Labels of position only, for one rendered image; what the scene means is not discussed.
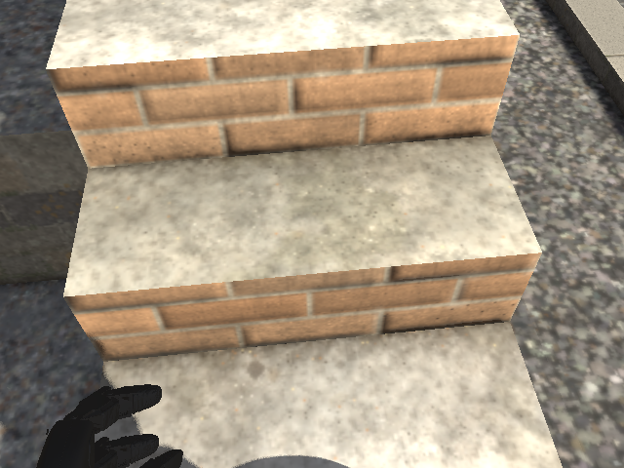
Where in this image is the left robot hand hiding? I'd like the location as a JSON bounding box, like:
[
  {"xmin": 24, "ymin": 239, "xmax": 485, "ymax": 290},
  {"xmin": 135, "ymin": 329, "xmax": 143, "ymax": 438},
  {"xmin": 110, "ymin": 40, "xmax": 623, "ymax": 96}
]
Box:
[{"xmin": 36, "ymin": 384, "xmax": 183, "ymax": 468}]

